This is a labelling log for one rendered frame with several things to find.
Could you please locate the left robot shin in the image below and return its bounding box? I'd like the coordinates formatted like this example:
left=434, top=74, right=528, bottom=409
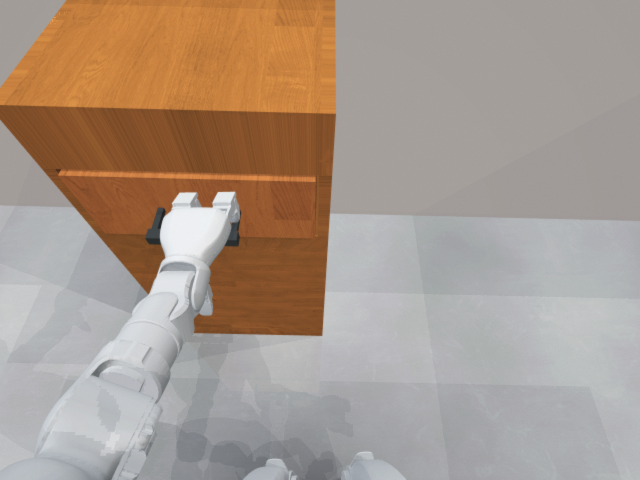
left=265, top=459, right=289, bottom=472

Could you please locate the drawer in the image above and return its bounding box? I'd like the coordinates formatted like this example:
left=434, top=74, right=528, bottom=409
left=58, top=169, right=317, bottom=238

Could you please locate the left robot forearm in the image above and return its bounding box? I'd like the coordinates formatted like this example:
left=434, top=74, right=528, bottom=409
left=34, top=255, right=211, bottom=457

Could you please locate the robot left upper arm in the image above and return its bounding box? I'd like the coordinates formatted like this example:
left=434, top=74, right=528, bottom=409
left=0, top=375, right=163, bottom=480

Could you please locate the cabinet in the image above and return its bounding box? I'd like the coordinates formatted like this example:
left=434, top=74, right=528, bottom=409
left=0, top=0, right=336, bottom=336

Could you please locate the handle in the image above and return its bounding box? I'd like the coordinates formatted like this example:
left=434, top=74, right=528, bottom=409
left=145, top=208, right=241, bottom=246

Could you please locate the robot right thigh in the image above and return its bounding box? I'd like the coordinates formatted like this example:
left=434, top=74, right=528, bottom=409
left=341, top=460, right=406, bottom=480

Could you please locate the left robot hand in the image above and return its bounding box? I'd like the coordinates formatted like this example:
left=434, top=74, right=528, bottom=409
left=160, top=192, right=240, bottom=316

